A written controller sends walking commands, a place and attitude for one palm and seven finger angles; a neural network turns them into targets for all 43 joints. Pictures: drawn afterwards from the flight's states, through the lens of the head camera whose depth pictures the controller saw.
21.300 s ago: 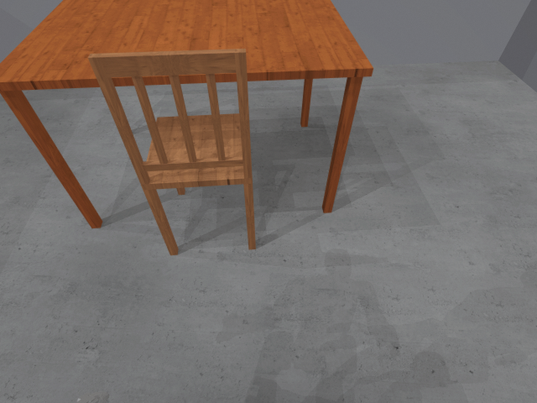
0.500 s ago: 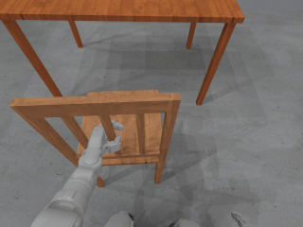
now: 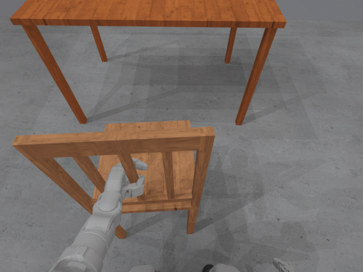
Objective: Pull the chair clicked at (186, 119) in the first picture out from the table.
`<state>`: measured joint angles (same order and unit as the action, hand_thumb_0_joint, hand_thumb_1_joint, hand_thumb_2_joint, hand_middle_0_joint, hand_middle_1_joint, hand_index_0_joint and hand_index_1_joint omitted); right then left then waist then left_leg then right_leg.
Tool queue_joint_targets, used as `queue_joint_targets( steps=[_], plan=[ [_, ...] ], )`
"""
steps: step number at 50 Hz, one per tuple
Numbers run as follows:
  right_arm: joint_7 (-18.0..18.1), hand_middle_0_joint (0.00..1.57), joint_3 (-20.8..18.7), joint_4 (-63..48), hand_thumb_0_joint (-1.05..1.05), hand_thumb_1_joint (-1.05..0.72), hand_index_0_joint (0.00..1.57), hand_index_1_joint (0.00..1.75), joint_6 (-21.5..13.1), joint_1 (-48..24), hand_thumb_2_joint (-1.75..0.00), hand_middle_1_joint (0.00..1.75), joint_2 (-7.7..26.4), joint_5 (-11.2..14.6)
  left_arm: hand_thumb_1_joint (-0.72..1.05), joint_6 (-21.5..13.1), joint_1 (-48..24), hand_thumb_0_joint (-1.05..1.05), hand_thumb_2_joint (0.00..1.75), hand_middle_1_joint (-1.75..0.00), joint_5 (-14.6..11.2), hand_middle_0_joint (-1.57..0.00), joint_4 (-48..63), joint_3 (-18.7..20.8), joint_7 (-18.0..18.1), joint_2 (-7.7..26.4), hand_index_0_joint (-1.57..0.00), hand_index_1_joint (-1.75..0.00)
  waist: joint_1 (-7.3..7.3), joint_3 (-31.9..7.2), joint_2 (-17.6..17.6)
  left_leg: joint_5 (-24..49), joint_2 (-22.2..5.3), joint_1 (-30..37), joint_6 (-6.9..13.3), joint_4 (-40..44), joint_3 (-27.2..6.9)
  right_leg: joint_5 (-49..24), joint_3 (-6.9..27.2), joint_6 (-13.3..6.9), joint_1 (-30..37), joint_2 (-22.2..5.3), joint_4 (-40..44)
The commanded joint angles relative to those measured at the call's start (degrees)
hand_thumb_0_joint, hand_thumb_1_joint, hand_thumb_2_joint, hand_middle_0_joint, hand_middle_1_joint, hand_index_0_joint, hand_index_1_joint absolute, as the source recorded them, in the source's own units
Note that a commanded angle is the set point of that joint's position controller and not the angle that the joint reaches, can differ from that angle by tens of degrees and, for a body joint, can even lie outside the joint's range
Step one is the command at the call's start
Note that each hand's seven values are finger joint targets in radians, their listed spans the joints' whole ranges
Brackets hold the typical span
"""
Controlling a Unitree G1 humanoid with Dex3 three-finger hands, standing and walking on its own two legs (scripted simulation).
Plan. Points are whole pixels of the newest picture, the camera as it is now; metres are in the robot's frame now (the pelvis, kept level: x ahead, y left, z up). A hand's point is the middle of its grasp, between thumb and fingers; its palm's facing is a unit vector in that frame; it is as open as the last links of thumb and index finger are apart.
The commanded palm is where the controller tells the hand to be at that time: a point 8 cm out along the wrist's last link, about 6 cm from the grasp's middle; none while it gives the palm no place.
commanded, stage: stop walking, hand still on the chair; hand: left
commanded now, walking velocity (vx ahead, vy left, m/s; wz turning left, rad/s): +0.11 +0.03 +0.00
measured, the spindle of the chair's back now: (134, 179) +0.34 +0.14 -0.08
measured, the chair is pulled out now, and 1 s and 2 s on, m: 0.56 0.59 0.59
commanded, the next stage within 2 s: open the thumb and straighten the fingers in 0.68 s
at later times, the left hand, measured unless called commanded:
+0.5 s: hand (138, 196) +0.29 +0.12 -0.06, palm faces -0.03 -0.99 -0.16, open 5.4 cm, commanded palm +0.27 +0.17 -0.04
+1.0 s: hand (135, 192) +0.30 +0.13 -0.06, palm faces -0.03 -0.99 -0.12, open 7.2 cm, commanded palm +0.28 +0.18 -0.04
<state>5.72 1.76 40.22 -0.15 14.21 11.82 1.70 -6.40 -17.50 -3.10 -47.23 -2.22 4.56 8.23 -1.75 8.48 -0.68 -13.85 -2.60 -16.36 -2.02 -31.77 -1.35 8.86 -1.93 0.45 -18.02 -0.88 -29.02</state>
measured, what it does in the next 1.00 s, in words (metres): stands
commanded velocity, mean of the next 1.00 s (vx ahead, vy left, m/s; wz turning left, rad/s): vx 0.00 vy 0.01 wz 0.00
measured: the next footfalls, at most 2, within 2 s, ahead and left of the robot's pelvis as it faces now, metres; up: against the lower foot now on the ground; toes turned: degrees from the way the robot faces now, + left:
none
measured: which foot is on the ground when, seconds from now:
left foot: down 0.00-1.00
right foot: down 0.00-1.00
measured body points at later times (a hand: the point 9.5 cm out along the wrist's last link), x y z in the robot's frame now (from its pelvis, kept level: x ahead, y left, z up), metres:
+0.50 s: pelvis +0.04 +0.01 +0.01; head +0.05 +0.00 +0.46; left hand +0.29 +0.17 -0.05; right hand +0.18 -0.24 -0.10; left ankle +0.04 +0.14 -0.73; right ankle +0.07 -0.12 -0.73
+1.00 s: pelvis +0.05 +0.00 -0.01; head +0.07 -0.01 +0.44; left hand +0.30 +0.18 -0.05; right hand +0.18 -0.25 -0.11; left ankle +0.04 +0.14 -0.73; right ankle +0.07 -0.12 -0.73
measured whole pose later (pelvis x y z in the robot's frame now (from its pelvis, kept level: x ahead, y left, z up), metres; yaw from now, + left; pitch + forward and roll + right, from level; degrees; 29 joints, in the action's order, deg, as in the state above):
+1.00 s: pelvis +0.05 +0.00 -0.01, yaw +0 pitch +5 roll +0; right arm 2.7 0.2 36.1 -3.4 13.4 14.1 2.9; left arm -2.0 5.1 -4.3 -24.3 -3.1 2.2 9.0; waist -3.2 -2.0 -0.9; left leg -19.0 -1.5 -21.3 -1.9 -35.6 -1.2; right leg 16.2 -1.7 0.6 -24.4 -2.1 -36.0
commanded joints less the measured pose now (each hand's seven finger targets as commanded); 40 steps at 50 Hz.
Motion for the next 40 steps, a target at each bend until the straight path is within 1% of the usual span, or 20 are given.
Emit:
queue_joint_targets(
  steps=[1, 4, 5, 7, 9, 10, 12, 14, 15, 16, 19, 20, 21, 23, 28, 34, 35, 38, 39, 40],
  plan=[
    [0.8, 0.20, -2.6, -6.3, 0.00, -0.90, 0.20, 0.30, -2.9, -2.1, -0.90, 0.30, 7.7, -0.3, 0.90, -3.5, -15.2, 0.00, 0.90, -1.45, 2.1, -0.50, 13.5, 1.5, 1.1, 8.0, -0.50, -1.45, 0.22, -17.2, -1.4, -13.2, -1.5, 3.2, 3.4, 7.9, -1.1, 22.9, 7.6, -1.0, 4.2, -5.2, 11.0],
    [1.0, 0.20, -2.4, -6.3, 0.00, -0.90, 0.20, 0.30, -3.1, -2.8, -0.90, 0.30, 7.0, -0.9, 0.90, -3.8, -11.9, 0.00, 0.90, -1.45, 2.4, -0.50, 14.0, 2.6, 1.3, 8.3, -0.50, -1.45, 0.52, -17.4, 3.7, -8.4, -0.8, 4.8, 3.6, 6.5, -0.6, 21.2, 9.1, -1.2, 4.9, -6.8, 12.6],
    [1.2, 0.20, -2.6, -5.8, 0.00, -0.90, 0.20, 0.30, -3.3, -2.8, -0.90, 0.30, 7.4, -0.7, 0.90, -3.8, -10.6, 0.00, 0.90, -1.45, 2.3, -0.50, 14.9, 2.7, 1.4, 8.8, -0.50, -1.45, 0.38, -16.6, 2.7, -7.3, -0.8, 5.7, 3.5, 7.0, -0.8, 19.9, 9.0, -1.2, 4.2, -6.7, 13.0],
    [1.1, 0.20, -2.4, -6.2, 0.00, -0.90, 0.20, 0.30, -3.4, -3.4, -0.90, 0.30, 6.9, -0.9, 0.90, -3.8, -8.1, 0.00, 0.90, -1.45, 2.5, -0.50, 14.5, 2.4, 1.4, 7.7, -0.50, -1.45, 0.88, -15.8, 3.2, -6.6, -1.2, 5.5, 3.6, 7.7, -1.2, 19.7, 8.8, -1.0, 3.9, -6.6, 12.9],
    [1.2, 0.20, -2.3, -6.4, 0.00, -0.90, 0.20, 0.30, -3.4, -4.1, -0.90, 0.30, 6.6, -1.0, 0.90, -3.9, -6.2, 0.00, 0.90, -1.45, 2.6, -0.50, 15.3, 1.8, 1.4, 6.7, -0.50, -1.45, 0.89, -14.9, 3.4, -3.7, -1.8, 6.1, 3.7, 8.1, -1.5, 16.3, 8.4, -1.1, 3.9, -6.6, 12.3],
    [1.3, 0.20, -2.4, -5.9, 0.00, -0.90, 0.20, 0.30, -3.5, -4.0, -0.90, 0.30, 6.9, -0.9, 0.90, -3.8, -5.1, 0.00, 0.90, -1.45, 2.4, -0.50, 15.6, 1.4, 1.3, 6.8, -0.50, -1.45, 0.66, -14.3, 1.2, -1.9, -2.1, 6.2, 3.8, 9.0, -1.5, 13.3, 7.5, -1.0, 4.3, -6.3, 11.9],
    [1.2, 0.20, -2.4, -6.5, 0.00, -0.90, 0.20, 0.30, -3.5, -4.4, -0.90, 0.30, 6.8, -0.9, 0.90, -3.9, -2.8, 0.00, 0.90, -1.45, 2.6, -0.50, 16.4, 1.1, 1.4, 5.8, -0.50, -1.45, 1.05, -15.6, 1.8, 2.8, -2.8, 6.7, 3.6, 9.3, -1.7, 7.0, 6.5, -1.1, 6.5, -5.6, 9.5],
    [1.1, 0.20, -2.5, -6.9, 0.00, -0.90, 0.20, 0.30, -3.5, -5.0, -0.90, 0.30, 6.8, -0.9, 0.90, -4.0, -1.3, 0.00, 0.90, -1.45, 2.7, -0.50, 17.9, 0.6, 1.4, 5.3, -0.50, -1.45, 1.16, -17.0, 1.0, 6.8, -3.3, 7.6, 3.6, 9.5, -1.8, 0.8, 5.8, -1.2, 8.3, -5.4, 7.6],
    [1.2, 0.20, -2.6, -6.7, 0.00, -0.90, 0.20, 0.30, -3.6, -4.9, -0.90, 0.30, 7.0, -0.7, 0.90, -3.9, -0.3, 0.00, 0.90, -1.45, 2.5, -0.50, 18.6, 0.4, 1.3, 5.7, -0.50, -1.45, 0.97, -16.9, -1.1, 8.5, -3.4, 7.8, 3.6, 9.8, -1.7, -1.9, 5.0, -1.1, 8.8, -5.2, 7.0],
    [1.1, 0.20, -2.6, -7.0, 0.00, -0.90, 0.20, 0.30, -3.6, -4.9, -0.90, 0.30, 6.9, -0.8, 0.90, -3.9, 0.6, 0.00, 0.90, -1.45, 2.6, -0.50, 19.1, 0.2, 1.4, 5.0, -0.50, -1.45, 1.16, -17.5, -0.8, 10.6, -3.6, 8.2, 3.5, 9.7, -1.8, -4.4, 4.9, -1.2, 9.6, -5.0, 6.1],
    [0.9, 0.20, -2.6, -7.8, 0.00, -0.90, 0.20, 0.30, -3.4, -5.4, -0.90, 0.30, 6.9, -0.9, 0.90, -3.9, 2.1, 0.00, 0.90, -1.45, 2.6, -0.50, 21.1, -0.7, 1.2, 4.2, -0.50, -1.45, 1.07, -18.8, 0.8, 14.4, -3.9, 9.2, 3.0, 9.1, -1.6, -9.6, 4.6, -1.4, 11.2, -5.2, 5.0],
    [1.0, 0.20, -2.7, -7.5, 0.00, -0.90, 0.20, 0.30, -3.4, -5.3, -0.90, 0.30, 7.2, -0.7, 0.90, -3.7, 3.0, 0.00, 0.90, -1.45, 2.4, -0.50, 21.4, -1.2, 1.2, 4.5, -0.50, -1.45, 0.80, -18.2, -1.4, 15.6, -3.9, 9.3, 3.0, 9.5, -1.4, -10.7, 4.2, -1.4, 11.0, -5.3, 5.0],
    [0.9, 0.20, -2.7, -7.7, 0.00, -0.90, 0.20, 0.30, -3.3, -5.3, -0.90, 0.30, 7.0, -0.9, 0.90, -3.6, 4.1, 0.00, 0.90, -1.45, 2.5, -0.50, 21.4, -0.5, 1.4, 4.6, -0.50, -1.45, 1.11, -18.6, -1.1, 16.5, -4.1, 9.9, 3.0, 9.4, -1.6, -11.5, 4.3, -1.4, 11.0, -5.2, 4.6],
    [0.7, 0.20, -2.6, -8.2, 0.00, -0.90, 0.20, 0.30, -3.0, -5.7, -0.90, 0.30, 6.9, -1.0, 0.90, -3.3, 4.6, 0.00, 0.90, -1.45, 2.5, -0.50, 22.4, -1.1, 1.3, 4.0, -0.50, -1.45, 1.12, -18.6, 0.1, 16.7, -4.1, 10.1, 2.8, 9.2, -1.5, -12.0, 4.3, -1.5, 11.3, -5.3, 4.8],
    [0.6, 0.20, -2.4, -8.8, 0.00, -0.90, 0.20, 0.30, -2.4, -6.0, -0.90, 0.30, 6.8, -1.1, 0.90, -2.7, 5.5, 0.00, 0.90, -1.45, 2.6, -0.50, 24.3, -1.5, 1.3, 3.8, -0.50, -1.45, 0.99, -18.1, -0.9, 15.2, -3.9, 9.7, 2.7, 9.4, -1.2, -11.0, 4.3, -1.6, 11.1, -5.3, 5.4],
    [0.8, 0.20, -2.1, -9.3, 0.00, -0.90, 0.20, 0.30, -1.7, -6.3, -0.90, 0.30, 6.5, -1.0, 0.90, -2.2, 6.5, 0.00, 0.90, -1.45, 2.5, -0.50, 24.7, -1.2, 1.6, 4.1, -0.50, -1.45, 1.04, -17.7, -0.2, 12.9, -3.7, 8.9, 2.8, 9.7, -1.3, -8.9, 4.1, -1.6, 11.1, -5.4, 6.3],
    [0.9, 0.20, -2.2, -8.8, 0.00, -0.90, 0.20, 0.30, -1.7, -6.2, -0.90, 0.30, 6.6, -0.8, 0.90, -2.1, 7.0, 0.00, 0.90, -1.45, 2.2, -0.50, 24.6, -1.6, 1.5, 4.4, -0.50, -1.45, 0.82, -17.1, -1.2, 12.7, -3.6, 9.2, 2.9, 9.7, -1.0, -9.1, 4.1, -1.5, 10.7, -5.5, 6.8],
    [0.9, 0.20, -2.0, -9.2, 0.00, -0.90, 0.20, 0.30, -1.4, -6.4, -0.90, 0.30, 6.5, -1.0, 0.90, -2.1, 7.0, 0.00, 0.90, -1.45, 2.3, -0.50, 24.5, -1.4, 1.6, 3.9, -0.50, -1.45, 1.03, -17.4, 0.0, 12.5, -3.6, 8.8, 2.8, 9.7, -1.4, -8.5, 4.1, -1.6, 11.0, -5.5, 6.5],
    [0.9, 0.20, -2.3, -9.4, 0.00, -0.90, 0.20, 0.30, -1.3, -6.5, -0.90, 0.30, 6.6, -1.0, 0.90, -2.3, 8.2, 0.00, 0.90, -1.45, 2.3, -0.50, 26.2, 0.9, 1.8, 6.2, -0.50, -1.45, 1.25, -17.8, 0.3, 12.4, -3.6, 9.1, 2.9, 9.5, -1.3, -8.9, 4.3, -1.6, 11.3, -5.6, 6.8],
    [-0.9, 0.20, -3.7, -8.8, 0.00, -0.90, 0.20, 0.30, -1.7, -5.5, -0.90, 0.30, 9.5, 1.6, 0.78, 1.4, 15.7, 0.00, 0.84, -1.45, -0.1, -0.50, 18.5, -3.2, 0.7, 1.8, -0.50, -1.45, -2.39, -17.8, 3.5, 8.0, -0.4, 3.0, 2.1, 7.8, 1.3, -5.4, -0.6, -1.3, 7.9, -3.6, 3.9]
  ],
)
